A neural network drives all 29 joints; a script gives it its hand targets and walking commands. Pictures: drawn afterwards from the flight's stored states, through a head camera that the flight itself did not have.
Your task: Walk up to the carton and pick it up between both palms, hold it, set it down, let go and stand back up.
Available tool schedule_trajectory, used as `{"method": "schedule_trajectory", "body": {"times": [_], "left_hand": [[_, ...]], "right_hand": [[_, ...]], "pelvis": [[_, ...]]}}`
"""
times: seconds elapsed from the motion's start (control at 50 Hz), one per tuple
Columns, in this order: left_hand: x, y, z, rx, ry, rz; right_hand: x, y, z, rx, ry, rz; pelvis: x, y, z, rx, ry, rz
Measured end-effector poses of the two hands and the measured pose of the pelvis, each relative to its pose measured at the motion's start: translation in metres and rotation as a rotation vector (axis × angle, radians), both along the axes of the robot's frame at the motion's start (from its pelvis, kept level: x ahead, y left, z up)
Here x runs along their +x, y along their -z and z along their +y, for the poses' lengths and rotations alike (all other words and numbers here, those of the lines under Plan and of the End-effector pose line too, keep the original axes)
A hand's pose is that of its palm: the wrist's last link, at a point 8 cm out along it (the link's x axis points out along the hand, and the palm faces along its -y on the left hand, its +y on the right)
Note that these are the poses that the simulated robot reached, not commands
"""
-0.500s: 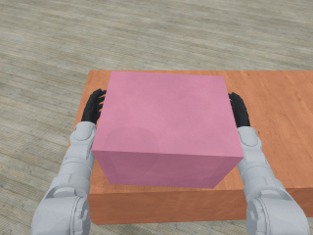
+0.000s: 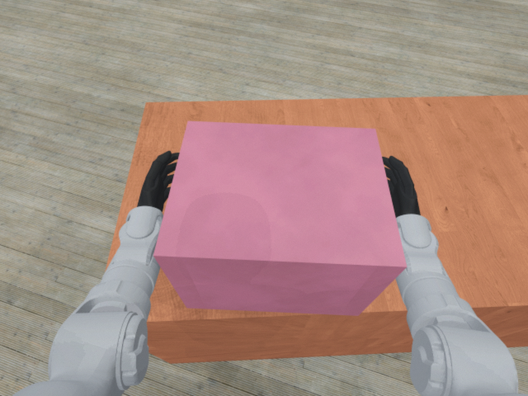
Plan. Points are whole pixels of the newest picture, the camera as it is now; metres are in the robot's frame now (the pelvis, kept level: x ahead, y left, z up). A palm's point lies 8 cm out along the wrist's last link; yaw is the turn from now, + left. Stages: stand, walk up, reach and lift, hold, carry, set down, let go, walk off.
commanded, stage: set down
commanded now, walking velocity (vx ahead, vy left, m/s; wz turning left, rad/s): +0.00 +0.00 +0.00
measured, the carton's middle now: (276, 222) +0.38 +0.01 -0.01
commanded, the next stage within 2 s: none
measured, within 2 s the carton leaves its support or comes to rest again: rests again in 0.50 s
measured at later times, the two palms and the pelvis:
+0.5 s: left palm (158, 210) +0.39 +0.21 +0.00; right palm (393, 216) +0.40 -0.18 +0.00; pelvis +0.00 +0.00 -0.01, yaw +0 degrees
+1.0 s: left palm (157, 214) +0.38 +0.22 -0.01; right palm (392, 219) +0.40 -0.18 +0.00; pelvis -0.02 +0.00 -0.02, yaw +0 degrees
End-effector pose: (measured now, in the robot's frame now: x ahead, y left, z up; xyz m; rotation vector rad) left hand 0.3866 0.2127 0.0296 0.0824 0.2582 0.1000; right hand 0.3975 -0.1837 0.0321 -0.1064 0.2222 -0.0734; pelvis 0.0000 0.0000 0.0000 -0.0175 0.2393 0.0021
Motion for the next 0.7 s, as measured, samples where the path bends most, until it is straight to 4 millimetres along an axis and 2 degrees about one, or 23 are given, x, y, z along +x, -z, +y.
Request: {"method": "schedule_trajectory", "body": {"times": [0.42, 0.7], "left_hand": [[0.001, 0.026, 0.001, 0.01, -0.012, 0.02], [-0.003, 0.033, 0.002, 0.017, -0.015, 0.016]], "right_hand": [[0.003, 0.03, 0.002, 0.02, 0.001, 0.022], [0.001, 0.036, 0.003, 0.016, -0.004, 0.018]], "pelvis": [[-0.002, 0.008, 0.001, -0.011, -0.009, 0.103], [-0.012, 0.014, 0.001, -0.017, -0.01, 0.137]]}}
